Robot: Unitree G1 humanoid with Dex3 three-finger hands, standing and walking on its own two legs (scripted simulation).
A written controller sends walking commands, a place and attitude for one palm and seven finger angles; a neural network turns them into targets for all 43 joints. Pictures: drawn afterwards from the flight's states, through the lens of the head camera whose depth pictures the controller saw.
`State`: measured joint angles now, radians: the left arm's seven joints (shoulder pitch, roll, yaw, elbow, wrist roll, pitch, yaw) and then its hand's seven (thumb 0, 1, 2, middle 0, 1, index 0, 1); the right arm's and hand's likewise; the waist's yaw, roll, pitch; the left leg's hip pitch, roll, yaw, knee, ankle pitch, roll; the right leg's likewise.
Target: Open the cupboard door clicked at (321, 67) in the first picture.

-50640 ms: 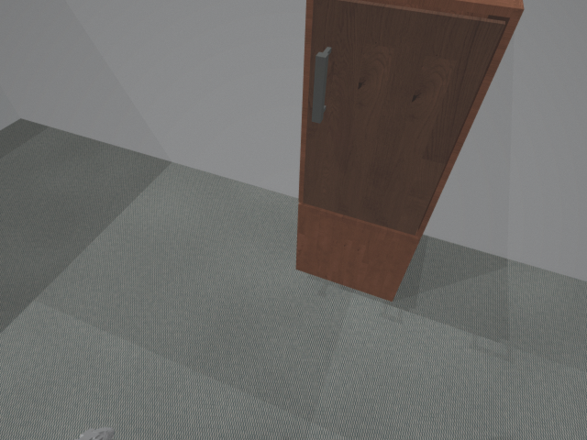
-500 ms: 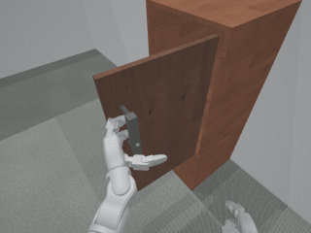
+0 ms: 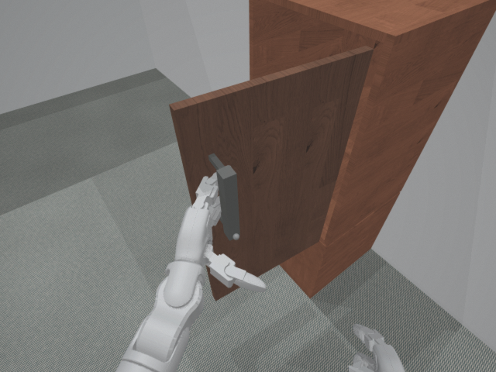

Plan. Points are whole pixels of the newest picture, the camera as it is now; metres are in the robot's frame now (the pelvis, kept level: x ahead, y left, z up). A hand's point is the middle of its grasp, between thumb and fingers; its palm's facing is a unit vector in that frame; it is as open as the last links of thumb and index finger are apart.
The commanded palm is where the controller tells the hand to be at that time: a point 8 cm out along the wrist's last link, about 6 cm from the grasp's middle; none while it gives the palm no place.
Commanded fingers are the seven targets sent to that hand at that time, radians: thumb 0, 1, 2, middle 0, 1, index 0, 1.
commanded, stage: slide the hand sideways off the handle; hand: left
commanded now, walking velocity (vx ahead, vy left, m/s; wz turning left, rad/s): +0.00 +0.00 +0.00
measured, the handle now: (223, 198) +0.37 +0.08 +0.10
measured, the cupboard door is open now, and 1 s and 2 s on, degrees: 84 86 86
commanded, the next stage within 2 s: draw the hand back to the body in 1.04 s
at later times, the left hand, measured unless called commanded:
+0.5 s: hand (219, 252) +0.27 +0.07 +0.10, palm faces -0.07 -1.00 -0.01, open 16.3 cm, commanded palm +0.23 +0.13 +0.10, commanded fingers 0.00 -0.50 0.30 -0.15 -0.30 -0.15 -0.30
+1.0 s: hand (178, 279) +0.22 +0.12 +0.09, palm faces -0.04 -1.00 -0.05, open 16.3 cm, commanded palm +0.20 +0.18 +0.10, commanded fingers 0.00 -0.50 0.30 -0.15 -0.30 -0.15 -0.30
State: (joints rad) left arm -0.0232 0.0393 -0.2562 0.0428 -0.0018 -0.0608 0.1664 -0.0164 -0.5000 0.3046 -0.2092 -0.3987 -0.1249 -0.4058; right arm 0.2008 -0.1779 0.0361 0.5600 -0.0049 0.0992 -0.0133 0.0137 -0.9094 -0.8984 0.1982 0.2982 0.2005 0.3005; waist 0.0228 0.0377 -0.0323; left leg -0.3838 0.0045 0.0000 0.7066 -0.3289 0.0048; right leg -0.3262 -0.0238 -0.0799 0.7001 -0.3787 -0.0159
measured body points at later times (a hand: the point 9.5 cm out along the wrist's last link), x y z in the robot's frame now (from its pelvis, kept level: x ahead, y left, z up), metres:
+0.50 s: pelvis +0.01 -0.01 +0.00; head +0.01 -0.03 +0.45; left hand +0.26 +0.12 +0.10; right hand +0.19 -0.23 -0.07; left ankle +0.03 +0.12 -0.72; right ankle +0.00 -0.11 -0.72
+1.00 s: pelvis +0.02 -0.02 +0.00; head +0.02 -0.04 +0.45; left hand +0.22 +0.17 +0.10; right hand +0.20 -0.25 -0.08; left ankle +0.03 +0.12 -0.72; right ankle +0.00 -0.11 -0.72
